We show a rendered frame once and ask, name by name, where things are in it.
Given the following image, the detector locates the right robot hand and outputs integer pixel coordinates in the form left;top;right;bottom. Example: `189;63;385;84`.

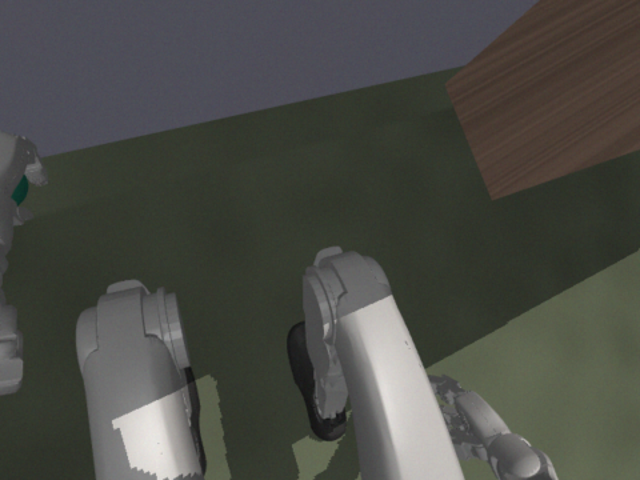
427;374;511;463

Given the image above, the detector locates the right robot foot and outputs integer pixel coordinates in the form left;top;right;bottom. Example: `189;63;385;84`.
287;321;347;441

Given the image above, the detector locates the left robot hand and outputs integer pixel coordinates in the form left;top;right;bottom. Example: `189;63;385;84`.
0;130;49;226

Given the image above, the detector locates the left robot arm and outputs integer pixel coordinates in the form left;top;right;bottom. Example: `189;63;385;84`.
0;191;23;396

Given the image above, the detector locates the right robot arm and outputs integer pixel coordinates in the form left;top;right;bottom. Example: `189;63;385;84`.
487;433;558;480

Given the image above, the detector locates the left robot foot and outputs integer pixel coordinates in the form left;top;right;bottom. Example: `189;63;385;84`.
184;367;206;475

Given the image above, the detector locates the ball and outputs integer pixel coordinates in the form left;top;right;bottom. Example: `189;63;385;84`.
11;174;28;206

